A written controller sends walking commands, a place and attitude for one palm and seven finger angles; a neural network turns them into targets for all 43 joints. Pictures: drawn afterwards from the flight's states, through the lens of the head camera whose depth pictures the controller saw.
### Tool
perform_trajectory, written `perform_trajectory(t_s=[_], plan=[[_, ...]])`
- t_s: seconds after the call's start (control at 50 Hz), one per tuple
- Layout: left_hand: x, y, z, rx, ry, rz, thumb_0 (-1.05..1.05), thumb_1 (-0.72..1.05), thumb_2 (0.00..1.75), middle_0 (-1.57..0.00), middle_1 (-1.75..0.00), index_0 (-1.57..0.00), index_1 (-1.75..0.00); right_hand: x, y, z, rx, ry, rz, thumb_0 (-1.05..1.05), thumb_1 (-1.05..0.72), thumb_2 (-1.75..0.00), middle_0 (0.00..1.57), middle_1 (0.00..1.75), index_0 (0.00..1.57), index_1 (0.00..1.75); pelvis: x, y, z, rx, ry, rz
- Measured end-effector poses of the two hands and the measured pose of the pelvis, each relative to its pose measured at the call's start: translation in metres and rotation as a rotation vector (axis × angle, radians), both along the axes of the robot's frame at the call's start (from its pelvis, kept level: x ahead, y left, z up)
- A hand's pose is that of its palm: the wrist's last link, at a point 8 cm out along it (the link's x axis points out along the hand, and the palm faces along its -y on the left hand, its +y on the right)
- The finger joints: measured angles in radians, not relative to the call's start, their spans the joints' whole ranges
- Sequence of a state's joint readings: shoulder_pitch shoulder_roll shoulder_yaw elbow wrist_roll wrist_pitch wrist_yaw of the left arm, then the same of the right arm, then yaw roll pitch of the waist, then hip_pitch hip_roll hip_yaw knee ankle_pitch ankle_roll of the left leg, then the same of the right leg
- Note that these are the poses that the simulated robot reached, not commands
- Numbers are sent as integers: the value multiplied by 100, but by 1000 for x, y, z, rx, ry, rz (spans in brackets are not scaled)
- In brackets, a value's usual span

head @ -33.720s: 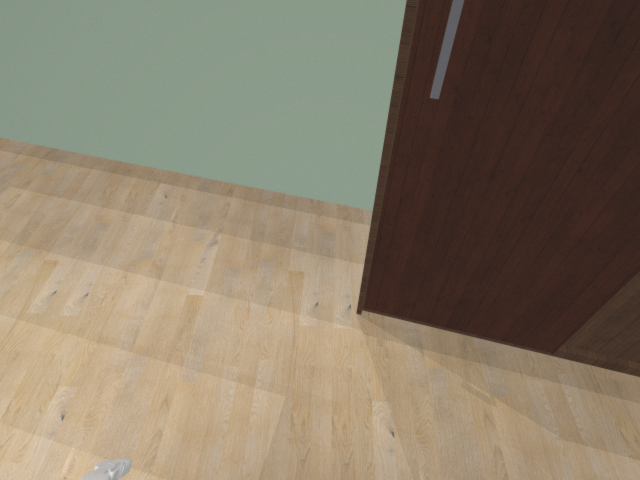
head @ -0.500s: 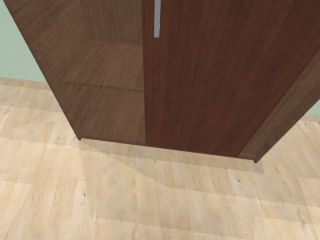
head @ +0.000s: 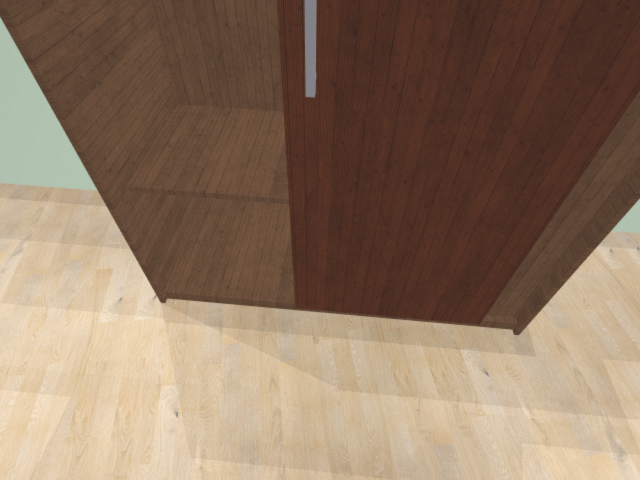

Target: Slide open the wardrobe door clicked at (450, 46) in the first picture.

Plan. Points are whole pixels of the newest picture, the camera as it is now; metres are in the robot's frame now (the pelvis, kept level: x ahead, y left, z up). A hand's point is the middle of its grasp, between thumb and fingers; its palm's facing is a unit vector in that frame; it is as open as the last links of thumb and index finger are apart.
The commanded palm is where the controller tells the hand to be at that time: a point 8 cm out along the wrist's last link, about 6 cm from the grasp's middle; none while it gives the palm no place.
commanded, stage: let the arm hang, fingers relaxed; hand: left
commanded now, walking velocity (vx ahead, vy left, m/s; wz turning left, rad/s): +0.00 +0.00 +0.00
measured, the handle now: (311, 10) +0.73 +0.05 +0.25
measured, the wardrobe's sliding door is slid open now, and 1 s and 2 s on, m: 0.48 0.48 0.48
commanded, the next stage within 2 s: look to check the result in 0.14 s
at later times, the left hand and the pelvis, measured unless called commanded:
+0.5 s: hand out of the picture +0.03 +0.17 -0.17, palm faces +0.00 -0.98 -0.18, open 7.4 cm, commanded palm none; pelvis +0.02 +0.00 +0.00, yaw +0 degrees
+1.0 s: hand out of the picture +0.05 +0.17 -0.17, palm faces +0.00 -0.98 -0.19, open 7.4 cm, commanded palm none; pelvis +0.04 +0.00 +0.00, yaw +0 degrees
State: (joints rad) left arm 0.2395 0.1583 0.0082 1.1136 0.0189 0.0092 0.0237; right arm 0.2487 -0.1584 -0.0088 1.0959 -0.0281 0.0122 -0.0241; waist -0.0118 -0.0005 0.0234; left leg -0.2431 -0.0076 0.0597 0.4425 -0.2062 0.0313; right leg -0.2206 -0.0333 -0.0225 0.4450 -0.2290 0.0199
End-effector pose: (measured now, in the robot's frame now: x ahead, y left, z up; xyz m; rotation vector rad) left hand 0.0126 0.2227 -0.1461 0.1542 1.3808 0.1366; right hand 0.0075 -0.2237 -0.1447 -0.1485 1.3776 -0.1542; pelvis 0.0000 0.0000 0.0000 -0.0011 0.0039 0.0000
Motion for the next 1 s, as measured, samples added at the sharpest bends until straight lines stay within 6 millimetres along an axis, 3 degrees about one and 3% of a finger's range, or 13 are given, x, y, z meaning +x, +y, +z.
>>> perform_trajectory(t_s=[0.26, 1.0], plan=[[7, -1, 1, -6, 22, -1, 0, 91, 90, -20, -30, -20, -30, 18, -2, 2, -9, -1, 4, 0, -92, -90, 20, 30, 20, 30, 13, 1, 2, 0, -3, -4], [29, -4, 4, 3, 23, -2, 0, 91, 90, -20, -30, -20, -30, 31, -4, 2, -4, 23, -1, 0, -91, -90, 20, 30, 20, 30, 35, -4, 4, 4, -8, -7]])
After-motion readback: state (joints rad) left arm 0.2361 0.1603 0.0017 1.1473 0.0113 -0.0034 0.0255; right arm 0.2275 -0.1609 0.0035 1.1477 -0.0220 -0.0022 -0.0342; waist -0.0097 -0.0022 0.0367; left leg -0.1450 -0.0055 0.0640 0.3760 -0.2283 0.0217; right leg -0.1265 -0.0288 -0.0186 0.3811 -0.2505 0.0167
